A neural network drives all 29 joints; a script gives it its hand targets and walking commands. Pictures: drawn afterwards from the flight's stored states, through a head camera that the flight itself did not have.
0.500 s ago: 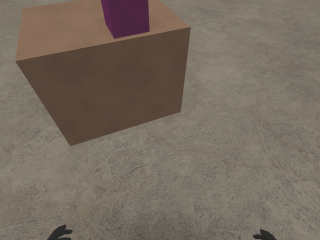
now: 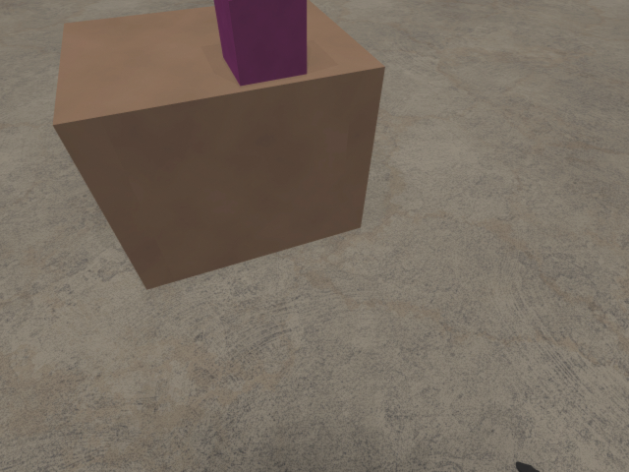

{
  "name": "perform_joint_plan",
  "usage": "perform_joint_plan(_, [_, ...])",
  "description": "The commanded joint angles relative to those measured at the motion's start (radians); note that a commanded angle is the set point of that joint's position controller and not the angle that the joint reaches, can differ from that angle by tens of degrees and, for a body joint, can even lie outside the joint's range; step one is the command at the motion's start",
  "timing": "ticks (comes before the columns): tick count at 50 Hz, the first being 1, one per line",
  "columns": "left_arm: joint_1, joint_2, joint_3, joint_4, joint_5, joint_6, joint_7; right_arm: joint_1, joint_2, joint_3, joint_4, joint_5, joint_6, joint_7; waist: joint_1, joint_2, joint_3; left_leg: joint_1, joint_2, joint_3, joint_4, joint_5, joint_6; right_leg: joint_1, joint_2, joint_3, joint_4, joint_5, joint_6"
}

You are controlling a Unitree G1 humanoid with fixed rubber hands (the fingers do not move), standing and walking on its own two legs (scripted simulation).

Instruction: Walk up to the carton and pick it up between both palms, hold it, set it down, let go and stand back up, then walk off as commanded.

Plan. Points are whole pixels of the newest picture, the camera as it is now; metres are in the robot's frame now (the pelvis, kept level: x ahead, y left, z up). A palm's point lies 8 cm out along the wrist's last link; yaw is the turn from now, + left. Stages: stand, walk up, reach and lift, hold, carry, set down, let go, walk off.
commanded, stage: stand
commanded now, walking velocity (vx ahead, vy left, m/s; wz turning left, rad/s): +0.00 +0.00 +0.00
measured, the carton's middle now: (260, 27) +1.21 +0.16 +0.06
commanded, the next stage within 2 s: walk up in 0.26 s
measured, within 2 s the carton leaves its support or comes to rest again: neither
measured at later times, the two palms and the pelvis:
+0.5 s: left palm out of the picture +0.09 +0.31 -0.10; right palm out of the picture +0.10 -0.27 -0.09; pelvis +0.01 +0.01 +0.02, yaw +1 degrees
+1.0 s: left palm out of the picture +0.12 +0.36 -0.11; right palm (514, 389) +0.27 -0.28 -0.08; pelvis +0.11 +0.02 -0.02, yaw +10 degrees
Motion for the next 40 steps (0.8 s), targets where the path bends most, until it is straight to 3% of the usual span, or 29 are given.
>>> perform_joint_plan(1, [-0.03, 0.181, 0.031, -0.046, -0.006, -0.018, 0.007, -0.022, -0.204, -0.036, -0.036, 0.0, -0.017, 0.0, 0.009, -0.052, -0.188, 0.056, 0.126, -0.169, -0.224, 0.111, 0.067, 0.049, -0.066, 0.055, -0.159, 0.075, -0.062])
perform_joint_plan(3, [-0.041, 0.172, 0.026, -0.027, 0.007, -0.02, 0.002, -0.057, -0.227, -0.048, -0.034, 0.009, -0.012, -0.005, -0.004, 0.001, -0.118, 0.032, 0.089, -0.125, -0.249, 0.066, 0.044, 0.04, -0.076, 0.08, -0.226, 0.087, -0.077])
perform_joint_plan(4, [-0.058, 0.155, 0.015, -0.059, -0.003, -0.023, 0.004, -0.105, -0.199, -0.044, -0.049, -0.002, -0.005, -0.009, 0.02, -0.028, -0.081, 0.002, 0.098, -0.151, -0.266, 0.051, 0.06, 0.014, -0.076, 0.066, -0.22, 0.05, -0.071])
perform_joint_plan(8, [-0.073, 0.19, 0.022, -0.023, -0.003, -0.017, 0.006, -0.023, -0.197, -0.034, -0.012, -0.004, -0.016, -0.003, -0.018, -0.028, -0.1, 0.045, 0.09, -0.105, -0.286, 0.177, 0.028, 0.064, -0.067, 0.062, -0.221, 0.17, -0.049])
perform_joint_plan(9, [-0.018, 0.161, 0.017, -0.019, -0.003, -0.021, 0.004, -0.041, -0.211, -0.039, 0.018, 0.003, -0.022, -0.009, 0.011, 0.045, -0.104, 0.032, 0.099, -0.135, -0.295, 0.18, 0.044, 0.077, -0.074, 0.063, -0.224, 0.183, -0.053])
perform_joint_plan(11, [-0.036, 0.165, 0.02, -0.01, -0.006, -0.016, 0.002, -0.068, -0.184, -0.033, 0.01, 0.005, -0.02, -0.002, 0.016, -0.019, -0.1, 0.027, 0.109, -0.146, -0.345, 0.095, 0.043, 0.082, -0.073, 0.058, -0.241, 0.11, -0.059])
perform_joint_plan(12, [-0.053, 0.156, 0.02, -0.01, 0.009, -0.022, 0.001, -0.086, -0.181, -0.039, 0.017, 0.01, -0.013, -0.004, 0.006, 0.051, -0.132, 0.069, 0.098, -0.144, -0.355, 0.067, 0.035, 0.09, -0.064, 0.056, -0.242, 0.093, -0.06])
perform_joint_plan(14, [-0.02, 0.147, 0.016, 0.0, -0.009, -0.018, 0.004, -0.109, -0.207, -0.046, 0.031, -0.004, -0.01, -0.004, 0.038, 0.016, -0.116, 0.09, 0.113, -0.151, -0.38, 0.094, 0.037, 0.068, -0.077, 0.055, -0.269, 0.102, -0.052])
perform_joint_plan(15, [-0.03, 0.166, 0.013, 0.003, 0.005, -0.018, 0.011, -0.097, -0.222, -0.044, 0.026, 0.007, -0.014, -0.003, 0.015, 0.024, -0.105, 0.086, 0.1, -0.124, -0.375, 0.085, 0.019, 0.079, -0.085, 0.062, -0.297, 0.099, -0.057])
perform_joint_plan(16, [-0.019, 0.21, 0.029, 0.024, -0.001, -0.014, 0.011, -0.036, -0.161, -0.031, 0.038, 0.0, -0.018, -0.003, -0.012, -0.042, -0.093, 0.101, 0.115, -0.138, -0.366, 0.146, 0.032, 0.095, -0.083, 0.071, -0.296, 0.115, -0.053])
perform_joint_plan(17, [-0.026, 0.206, 0.027, 0.018, -0.001, -0.014, 0.012, -0.038, -0.188, -0.035, 0.051, 0.0, -0.017, 0.004, 0.003, -0.066, -0.123, 0.098, 0.114, -0.144, -0.372, 0.131, 0.032, 0.106, -0.076, 0.062, -0.3, 0.116, -0.047])
perform_joint_plan(20, [-0.045, 0.15, 0.014, 0.014, 0.013, -0.021, 0.008, -0.071, -0.21, -0.046, 0.038, -0.001, -0.025, -0.001, 0.007, 0.039, -0.117, 0.11, 0.08, -0.097, -0.367, 0.224, 0.013, 0.135, -0.1, 0.054, -0.299, 0.243, -0.048])
perform_joint_plan(21, [-0.047, 0.218, 0.029, 0.024, 0.019, -0.019, 0.022, -0.064, -0.167, -0.03, 0.059, 0.004, -0.018, -0.004, 0.003, -0.017, -0.128, 0.144, 0.117, -0.106, -0.362, 0.303, 0.016, 0.125, -0.092, 0.058, -0.297, 0.247, -0.046])
perform_joint_plan(22, [-0.031, 0.167, 0.018, 0.021, -0.004, -0.02, 0.017, -0.068, -0.174, -0.033, 0.042, 0.006, -0.019, 0.002, -0.002, -0.02, -0.116, 0.129, 0.119, -0.14, -0.377, 0.268, 0.02, 0.149, -0.096, 0.061, -0.314, 0.216, -0.034])
perform_joint_plan(23, [-0.006, 0.267, 0.068, -0.057, 0.022, -0.044, -0.016, 0.013, -0.306, -0.085, 0.003, -0.003, -0.015, 0.027, 0.005, 0.058, -0.172, 0.107, 0.089, -0.203, -0.359, -0.218, 0.075, 0.141, -0.069, -0.012, -0.244, -0.182, -0.085])
perform_joint_plan(24, [-0.037, 0.273, 0.085, -0.057, 0.026, -0.042, -0.033, 0.023, -0.316, -0.094, 0.001, -0.026, -0.019, 0.037, -0.01, 0.052, -0.103, 0.115, 0.136, -0.328, -0.411, -0.407, 0.117, -0.02, -0.044, 0.022, -0.145, -0.32, -0.1])
perform_joint_plan(25, [-0.056, 0.241, 0.091, -0.098, 0.024, -0.045, -0.041, 0.06, -0.305, -0.098, -0.023, -0.028, -0.026, 0.046, -0.035, 0.044, -0.076, 0.206, 0.202, -0.428, -0.468, -0.425, 0.17, -0.147, 0.013, -0.052, -0.027, -0.249, -0.084])
perform_joint_plan(26, [-0.09, 0.228, 0.082, -0.111, 0.029, -0.044, -0.044, 0.121, -0.327, -0.115, -0.02, -0.032, -0.027, 0.041, -0.063, 0.188, -0.031, 0.186, 0.239, -0.474, -0.528, -0.442, 0.186, -0.221, -0.007, -0.027, 0.078, -0.187, -0.071])
perform_joint_plan(27, [-0.054, 0.223, 0.087, -0.131, 0.033, -0.046, -0.043, 0.112, -0.333, -0.12, -0.035, -0.029, -0.032, 0.044, -0.038, 0.116, -0.008, 0.186, 0.279, -0.552, -0.55, -0.458, 0.213, -0.281, -0.016, 0.006, 0.113, -0.208, -0.077])
perform_joint_plan(29, [-0.007, 0.254, 0.094, -0.138, 0.024, -0.068, -0.044, 0.091, -0.334, -0.115, -0.073, -0.023, -0.029, 0.047, -0.02, 0.126, -0.049, 0.168, 0.247, -0.474, -0.47, -0.253, 0.236, -0.179, -0.061, 0.037, 0.002, -0.189, -0.081])
perform_joint_plan(31, [0.159, 0.213, 0.098, -0.097, 0.022, -0.075, -0.04, -0.001, -0.285, -0.113, -0.129, -0.025, -0.021, 0.057, 0.075, 0.08, -0.103, -0.006, 0.187, -0.338, -0.357, -0.202, 0.188, 0.11, -0.012, -0.043, -0.183, -0.043, -0.101])
perform_joint_plan(32, [0.229, 0.252, 0.111, -0.091, 0.016, -0.084, -0.034, -0.018, -0.252, -0.103, -0.164, -0.018, -0.018, 0.061, 0.109, 0.085, -0.122, -0.132, 0.052, -0.192, -0.205, -0.16, 0.117, 0.275, 0.029, -0.068, -0.287, 0.0, -0.083])
perform_joint_plan(33, [0.328, 0.316, 0.13, -0.063, 0.032, -0.093, -0.028, -0.114, -0.169, -0.076, -0.212, -0.015, -0.011, 0.063, 0.189, -0.164, -0.051, -0.484, -0.091, -0.109, 0.049, -0.27, 0.048, 0.441, -0.141, 0.264, -0.42, -0.322, -0.146])
perform_joint_plan(34, [0.338, 0.409, 0.155, -0.096, 0.036, -0.106, -0.03, -0.121, -0.168, -0.074, -0.267, -0.017, -0.027, 0.056, 0.169, -0.316, 0.037, -0.621, -0.1, -0.159, 0.326, -0.192, 0.022, 0.397, -0.396, 0.647, -0.585, -0.531, -0.255])
perform_joint_plan(35, [0.259, 0.437, 0.159, -0.142, 0.037, -0.105, -0.025, -0.076, -0.233, -0.081, -0.243, -0.011, -0.04, 0.039, 0.135, -0.186, 0.046, -0.639, -0.009, -0.204, 0.413, -0.181, 0.018, 0.408, -0.468, 0.652, -0.528, -0.334, -0.323])
perform_joint_plan(36, [0.152, 0.371, 0.147, -0.184, 0.024, -0.104, -0.024, -0.001, -0.259, -0.075, -0.205, 0.004, -0.046, 0.041, 0.052, -0.117, 0.071, -0.618, 0.038, -0.181, 0.396, -0.111, 0.032, 0.377, -0.429, 0.519, -0.46, -0.167, -0.327])
perform_joint_plan(37, [0.156, 0.338, 0.131, -0.197, 0.015, -0.099, -0.025, 0.068, -0.287, -0.084, -0.179, 0.001, -0.057, 0.041, 0.038, -0.067, 0.033, -0.514, 0.055, -0.174, 0.344, -0.058, 0.014, 0.339, -0.376, 0.378, -0.434, 0.006, -0.3])
perform_joint_plan(38, [0.092, 0.326, 0.128, -0.23, 0.026, -0.098, -0.023, 0.086, -0.28, -0.084, -0.177, 0.011, -0.062, 0.052, 0.0, -0.09, 0.058, -0.429, 0.094, -0.128, 0.216, -0.121, -0.001, 0.277, -0.372, 0.277, -0.401, 0.175, -0.296])
perform_joint_plan(40, [0.085, 0.358, 0.121, -0.258, 0.024, -0.097, -0.028, 0.1, -0.258, -0.074, -0.196, 0.01, -0.062, 0.073, 0.008, -0.229, 0.033, -0.249, 0.074, -0.032, 0.093, -0.084, -0.005, 0.167, -0.329, 0.134, -0.343, 0.346, -0.298])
